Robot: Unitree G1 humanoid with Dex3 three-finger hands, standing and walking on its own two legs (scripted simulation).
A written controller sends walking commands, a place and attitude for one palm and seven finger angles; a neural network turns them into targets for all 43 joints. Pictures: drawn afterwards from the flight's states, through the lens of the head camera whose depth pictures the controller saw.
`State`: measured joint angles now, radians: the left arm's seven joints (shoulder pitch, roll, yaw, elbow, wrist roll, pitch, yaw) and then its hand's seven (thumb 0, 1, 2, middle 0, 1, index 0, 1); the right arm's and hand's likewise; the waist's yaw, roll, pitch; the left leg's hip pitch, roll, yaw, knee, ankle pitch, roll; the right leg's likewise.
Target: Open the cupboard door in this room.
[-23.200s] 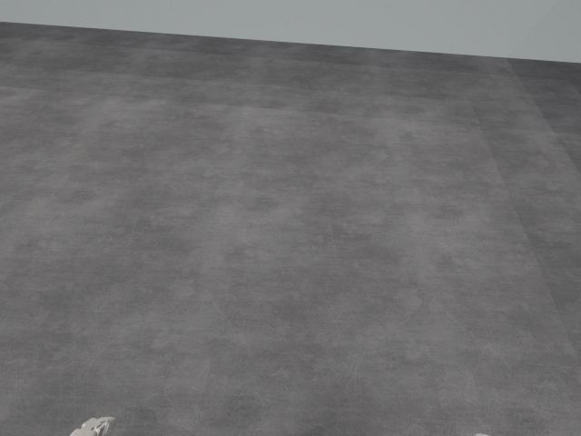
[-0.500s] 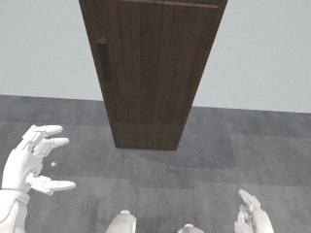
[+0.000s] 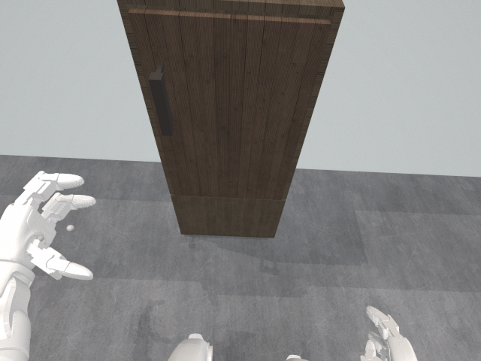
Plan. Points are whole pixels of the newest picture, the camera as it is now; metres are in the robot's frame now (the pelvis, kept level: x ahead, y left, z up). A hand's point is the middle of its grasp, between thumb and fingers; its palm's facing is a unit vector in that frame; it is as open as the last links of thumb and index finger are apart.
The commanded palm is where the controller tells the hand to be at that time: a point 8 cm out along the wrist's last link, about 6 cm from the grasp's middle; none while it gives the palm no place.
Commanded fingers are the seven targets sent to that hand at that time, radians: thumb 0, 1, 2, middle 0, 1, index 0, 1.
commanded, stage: raise the hand with hooked fingers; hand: left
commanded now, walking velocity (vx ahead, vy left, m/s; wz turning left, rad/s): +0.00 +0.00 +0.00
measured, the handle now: (164, 100) +0.61 +0.21 +0.05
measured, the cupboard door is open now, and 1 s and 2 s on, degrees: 0 0 0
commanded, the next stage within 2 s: move the hooked fingers beside the handle in 0.44 s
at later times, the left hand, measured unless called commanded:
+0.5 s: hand (86, 226) +0.29 +0.26 +0.07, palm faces +0.05 -1.00 -0.03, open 14.0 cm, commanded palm +0.26 +0.30 +0.07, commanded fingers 0.00 -0.50 0.30 -0.30 -1.20 -0.30 -1.20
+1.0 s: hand (108, 184) +0.37 +0.25 +0.07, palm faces +0.03 -1.00 -0.02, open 14.0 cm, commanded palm +0.35 +0.30 +0.07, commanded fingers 0.00 -0.50 0.30 -0.30 -1.20 -0.30 -1.20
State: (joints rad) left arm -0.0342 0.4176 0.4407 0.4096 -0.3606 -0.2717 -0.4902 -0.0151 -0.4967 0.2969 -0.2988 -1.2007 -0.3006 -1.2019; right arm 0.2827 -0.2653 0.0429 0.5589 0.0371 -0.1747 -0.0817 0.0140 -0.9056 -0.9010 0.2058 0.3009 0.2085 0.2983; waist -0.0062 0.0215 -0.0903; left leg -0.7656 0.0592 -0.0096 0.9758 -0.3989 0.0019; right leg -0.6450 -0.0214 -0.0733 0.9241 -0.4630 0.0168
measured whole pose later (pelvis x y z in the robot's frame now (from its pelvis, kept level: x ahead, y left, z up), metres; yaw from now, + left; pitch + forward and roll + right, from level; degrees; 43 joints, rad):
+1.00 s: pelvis +0.01 -0.01 +0.00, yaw -1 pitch +14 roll -2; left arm -0.34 0.46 0.45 0.72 -0.28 -0.32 -0.46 -0.02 -0.50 0.30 -0.30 -1.20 -0.30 -1.20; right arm 0.31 -0.27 0.02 0.60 0.03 -0.12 -0.08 0.01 -0.91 -0.90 0.20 0.30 0.21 0.30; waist -0.05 0.02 -0.10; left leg -0.81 0.07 0.00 0.97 -0.40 -0.02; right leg -0.71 -0.01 -0.06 0.95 -0.47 0.00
